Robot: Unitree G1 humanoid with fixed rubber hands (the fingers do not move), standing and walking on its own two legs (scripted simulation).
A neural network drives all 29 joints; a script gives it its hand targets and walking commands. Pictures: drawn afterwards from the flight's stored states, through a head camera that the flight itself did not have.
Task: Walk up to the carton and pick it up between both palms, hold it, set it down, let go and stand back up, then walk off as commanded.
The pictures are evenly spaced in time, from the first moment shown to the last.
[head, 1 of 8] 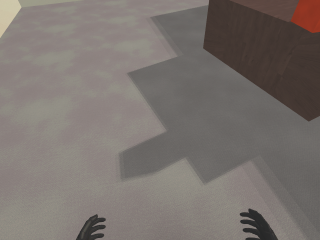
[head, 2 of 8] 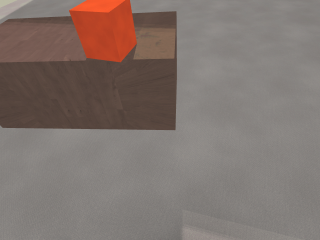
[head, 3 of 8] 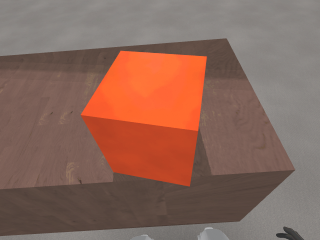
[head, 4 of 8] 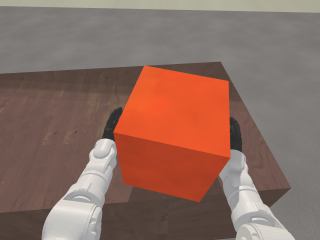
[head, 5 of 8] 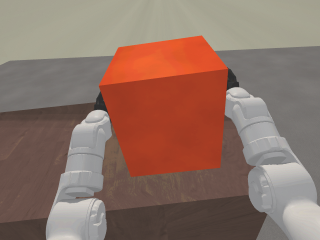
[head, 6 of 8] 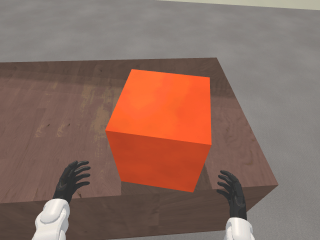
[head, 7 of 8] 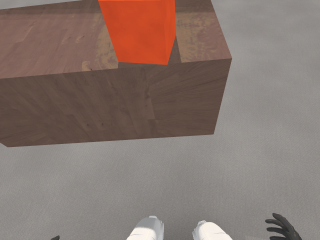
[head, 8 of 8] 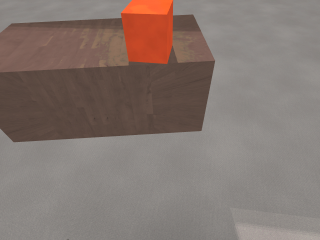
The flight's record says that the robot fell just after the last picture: no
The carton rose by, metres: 0.21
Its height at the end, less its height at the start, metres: +0.00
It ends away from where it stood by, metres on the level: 0.03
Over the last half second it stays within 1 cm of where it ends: yes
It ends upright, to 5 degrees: yes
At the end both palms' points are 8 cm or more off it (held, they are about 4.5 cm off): yes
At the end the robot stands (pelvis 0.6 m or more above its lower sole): yes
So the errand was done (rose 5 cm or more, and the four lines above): yes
